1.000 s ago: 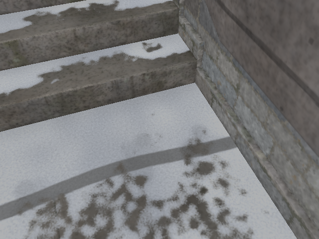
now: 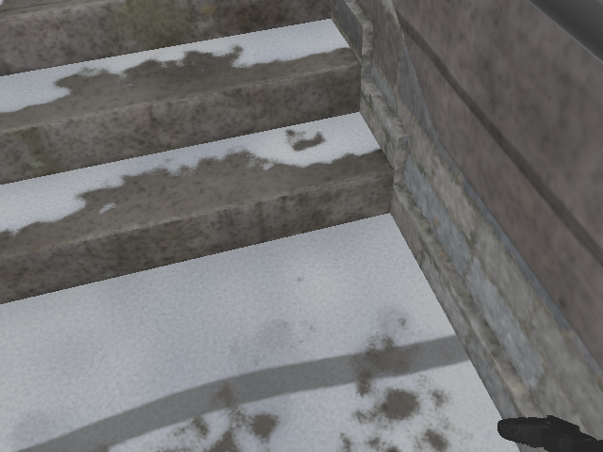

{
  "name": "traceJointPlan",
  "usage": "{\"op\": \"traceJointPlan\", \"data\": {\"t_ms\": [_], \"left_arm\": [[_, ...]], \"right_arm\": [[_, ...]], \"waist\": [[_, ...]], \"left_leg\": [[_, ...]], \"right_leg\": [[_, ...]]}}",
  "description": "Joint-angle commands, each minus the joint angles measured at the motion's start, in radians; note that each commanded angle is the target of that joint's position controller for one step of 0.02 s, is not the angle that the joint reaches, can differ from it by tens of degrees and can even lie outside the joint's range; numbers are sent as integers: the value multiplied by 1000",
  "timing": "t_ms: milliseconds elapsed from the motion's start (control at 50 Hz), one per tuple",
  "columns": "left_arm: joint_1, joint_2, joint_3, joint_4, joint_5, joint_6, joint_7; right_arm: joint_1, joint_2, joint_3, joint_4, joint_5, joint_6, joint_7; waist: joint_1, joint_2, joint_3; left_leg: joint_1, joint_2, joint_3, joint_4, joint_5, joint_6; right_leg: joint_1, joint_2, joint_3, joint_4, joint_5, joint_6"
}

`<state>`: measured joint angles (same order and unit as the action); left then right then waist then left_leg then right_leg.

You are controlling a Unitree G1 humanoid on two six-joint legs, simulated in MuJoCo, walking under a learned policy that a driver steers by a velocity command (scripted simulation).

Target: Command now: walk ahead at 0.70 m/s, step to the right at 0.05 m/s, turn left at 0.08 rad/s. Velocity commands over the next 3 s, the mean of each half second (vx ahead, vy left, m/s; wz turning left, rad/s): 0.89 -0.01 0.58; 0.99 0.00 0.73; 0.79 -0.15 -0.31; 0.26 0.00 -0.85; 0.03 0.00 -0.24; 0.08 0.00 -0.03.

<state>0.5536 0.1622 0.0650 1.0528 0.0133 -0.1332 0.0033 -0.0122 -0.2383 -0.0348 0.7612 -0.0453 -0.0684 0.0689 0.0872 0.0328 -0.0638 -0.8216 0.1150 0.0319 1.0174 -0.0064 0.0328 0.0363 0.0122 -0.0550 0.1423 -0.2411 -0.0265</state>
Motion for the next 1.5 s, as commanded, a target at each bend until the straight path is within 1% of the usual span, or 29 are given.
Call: {"op": "traceJointPlan", "data": {"t_ms": [20, 120, 200, 220, 260, 320, 400, 500, 600, 660, 680, 700, 740, 800, 880, 1000, 1060, 1080, 1100, 1120, 1200, 1280, 1320, 1340, 1360, 1400, 1440, 1460, 1500], "left_arm": [[-6, 141, 29, -31, -5, -30, 2], [2, 153, 22, -41, 16, -18, 7], [13, 226, 32, -70, 68, 43, 31], [-36, 258, 42, -103, 59, 47, 44], [-125, 130, 1, -228, 9, -1, 8], [-297, 155, -8, -292, 17, -39, 22], [-322, 120, -20, -349, 71, 49, -2], [-676, 111, -58, -478, 43, 48, -33], [-567, 195, -36, -440, 19, 31, -3], [-126, 366, 32, -341, 23, 5, 51], [-100, 406, 43, -337, 70, 7, 49], [-138, 347, 50, -325, 37, 9, 27], [-298, 216, 21, -335, 10, 14, 35], [-228, 151, -9, -251, 41, 5, 14], [-275, 208, -2, -234, 10, -45, 17], [-253, 328, -2, -200, -38, -59, -3], [-396, 317, -10, -238, -48, -1, -6], [-402, 264, -22, -225, -33, 1, -18], [-142, 163, -42, -238, -40, 17, 18], [-39, 183, -24, -213, -37, 41, 8], [-385, 6, -75, -378, -2, 99, -5], [-654, -51, -125, -595, -41, 122, 47], [-638, 34, -110, -609, 2, 162, 18], [-454, 37, -111, -531, 30, 189, -8], [-326, 81, -107, -466, -14, 181, 14], [-38, 148, -63, -400, 11, 148, 18], [-96, 197, -9, -342, -13, 101, -14], [-253, 322, 36, -363, 15, 104, -6], [-347, 286, 37, -391, 3, 113, 10]], "right_arm": [[-138, 4, 14, -87, 12, 19, 1], [-146, -29, 8, -92, 2, 40, 15], [147, -103, -31, -26, 21, 39, -12], [388, -154, -57, 33, 12, 25, -21], [403, -280, -103, 46, 1, 17, -35], [396, -219, -92, 73, 30, 0, -50], [349, -157, -62, 84, 52, -37, -57], [497, -170, -62, 110, 58, -26, -52], [463, -239, -83, 83, 55, -23, -58], [338, -188, -64, 44, 23, -42, -47], [462, -38, -28, 18, 74, -31, -58], [430, -158, -34, 2, 60, -8, -80], [293, -191, -51, 9, 36, 4, -62], [234, -67, -18, -33, 23, 18, -15], [146, -74, -12, -79, -17, 38, -5], [101, -95, -6, -98, -34, 46, -31], [539, -209, -66, 28, -30, 9, -45], [559, -228, -71, 77, -28, -4, -50], [455, -257, -46, 13, -63, -13, -71], [579, -308, -66, 28, -34, -2, -92], [446, -42, 7, 103, -30, 10, -106], [343, -28, 42, 203, -15, -32, -64], [328, -91, 51, 201, 17, -33, -118], [269, -126, 39, 146, 44, -38, -143], [174, -268, 16, 111, 70, -69, -125], [134, -346, -39, 64, 98, -75, -101], [102, -227, -46, -24, 75, -36, -73], [130, -98, -23, -137, 29, -35, -57], [229, 35, 27, -230, -29, -49, -65]], "waist": [[-53, -100, 198], [-50, -137, 205], [-179, -244, -22], [-302, -219, -119], [-188, 169, -197], [-128, -137, 11], [-26, -79, 86], [-162, 23, 182], [-138, 89, 43], [93, -5, -189], [8, -288, -326], [9, -299, -389], [-9, -157, -94], [-54, -110, 11], [-145, -104, 154], [-172, -153, 78], [-404, -117, -154], [-379, 30, -72], [-163, 93, -72], [-183, -44, -324], [-120, 129, -34], [-10, 140, 238], [22, 14, 237], [100, -30, 38], [192, 147, -157], [275, 196, -294], [189, 21, -150], [39, -399, -54], [-74, -69, -126]], "left_leg": [[32, -15, 52, -147, 98, 11], [125, -94, 125, -345, -13, 142], [423, -264, 226, -334, -355, 229], [759, -236, 55, -380, -438, 272], [1178, 147, -942, -741, -815, 397], [898, 72, -595, -769, -234, 287], [614, -41, -432, -806, -108, 286], [547, -133, -358, -834, 328, 187], [727, -116, -417, -604, 811, 120], [537, -171, -402, -51, 393, 107], [221, -285, -262, 270, -482, 80], [144, -196, -194, 348, -432, 118], [124, -130, -137, 243, -236, 88], [139, -84, -138, 264, -250, 82], [39, -56, -209, 137, -159, 54], [500, -205, 101, -197, -35, 72], [982, -216, 90, -456, 66, 146], [1154, -100, -37, -604, 143, 179], [1222, 217, -418, -418, 1330, 16], [1271, 354, -499, -432, 1610, 141], [864, 222, -243, -596, 430, 135], [413, 168, 6, -979, -218, 31], [451, 160, 152, -969, 711, 10], [474, 98, 271, -814, 1333, -53], [387, 93, 286, -900, 1386, 93], [660, 173, 225, -436, 1683, 150], [564, 49, 110, 207, 848, 138], [83, -239, 37, 814, -129, -9], [-153, -218, -127, 1272, -197, -8]], "right_leg": [[-102, -207, 69, -183, 228, -131], [123, -235, -112, -128, 534, -79], [249, -311, -152, 489, 1315, -64], [-5, -283, -144, 870, 1173, -47], [-789, 23, 34, 1412, -150, -11], [-779, -104, 142, 1261, 32, -48], [-661, -136, 124, 1032, -85, 31], [-594, -46, 2, 562, 278, 74], [-310, 53, 22, 349, 270, 37], [196, -146, 189, 362, 25, 3], [473, -488, 652, 295, -138, -114], [421, -506, 833, 221, -498, -133], [139, -366, 534, 142, -290, -87], [-42, -313, 374, 90, -80, -143], [-194, -333, 222, -16, 91, -122], [-223, -238, -122, 94, 1198, -79], [-306, -190, -124, 798, 1273, -85], [-630, -34, -77, 1235, 241, -76], [-873, 32, 86, 1498, -298, -60], [-822, 74, 232, 1601, -185, -56], [-1135, 2, 105, 2066, -203, -77], [-1214, -6, 99, 1911, -334, -136], [-1018, -10, -50, 1647, -271, -105], [-735, 39, -167, 1577, -276, -126], [-411, 58, -96, 1451, -123, -115], [-287, 86, -71, 1212, -212, -126], [-250, 209, 105, 561, -132, -150], [-154, -59, 834, 329, 501, -312], [-179, -175, 1060, 220, 226, -367]]}}
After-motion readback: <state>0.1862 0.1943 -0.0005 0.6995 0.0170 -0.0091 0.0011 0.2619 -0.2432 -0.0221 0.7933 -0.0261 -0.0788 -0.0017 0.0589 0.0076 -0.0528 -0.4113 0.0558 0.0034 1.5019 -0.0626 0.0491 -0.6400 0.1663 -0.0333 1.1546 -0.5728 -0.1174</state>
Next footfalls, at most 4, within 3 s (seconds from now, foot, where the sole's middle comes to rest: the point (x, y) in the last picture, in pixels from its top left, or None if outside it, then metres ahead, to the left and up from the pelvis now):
0.22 left None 0.35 0.11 -0.78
0.66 right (299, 332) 0.83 0.14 -0.78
1.08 left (158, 302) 0.90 0.53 -0.78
1.44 right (169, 173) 1.23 0.54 -0.61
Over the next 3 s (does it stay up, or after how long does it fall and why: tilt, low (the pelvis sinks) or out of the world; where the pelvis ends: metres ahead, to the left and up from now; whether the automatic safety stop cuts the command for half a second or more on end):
stays up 1.43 0.69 0.32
